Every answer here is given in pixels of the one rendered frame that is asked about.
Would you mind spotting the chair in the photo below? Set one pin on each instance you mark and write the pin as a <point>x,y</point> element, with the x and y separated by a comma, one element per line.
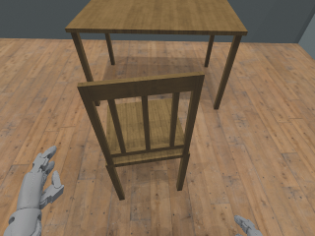
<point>147,130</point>

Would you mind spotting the robot left hand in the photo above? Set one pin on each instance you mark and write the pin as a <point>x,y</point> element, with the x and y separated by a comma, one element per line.
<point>31,193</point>

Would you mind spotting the left robot forearm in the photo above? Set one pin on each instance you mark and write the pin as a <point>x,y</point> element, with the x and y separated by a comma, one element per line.
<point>25,222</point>

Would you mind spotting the robot right hand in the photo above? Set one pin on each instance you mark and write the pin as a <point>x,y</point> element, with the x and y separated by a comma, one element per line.
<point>247,226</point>

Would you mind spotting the table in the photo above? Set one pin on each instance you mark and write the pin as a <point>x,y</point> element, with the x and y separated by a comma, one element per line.
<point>188,17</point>

